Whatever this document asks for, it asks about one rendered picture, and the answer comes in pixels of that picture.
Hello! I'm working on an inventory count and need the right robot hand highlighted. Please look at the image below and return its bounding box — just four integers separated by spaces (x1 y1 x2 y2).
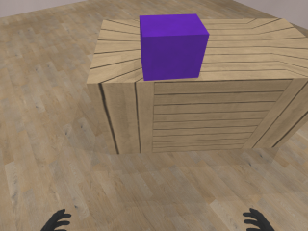
243 208 274 231

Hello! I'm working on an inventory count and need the pedestal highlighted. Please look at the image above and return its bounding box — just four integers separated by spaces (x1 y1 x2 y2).
86 18 308 155

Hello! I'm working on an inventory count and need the carton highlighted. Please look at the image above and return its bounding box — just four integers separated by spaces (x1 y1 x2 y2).
140 13 210 81

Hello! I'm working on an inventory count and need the left robot hand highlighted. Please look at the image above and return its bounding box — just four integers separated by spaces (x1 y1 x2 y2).
40 209 71 231

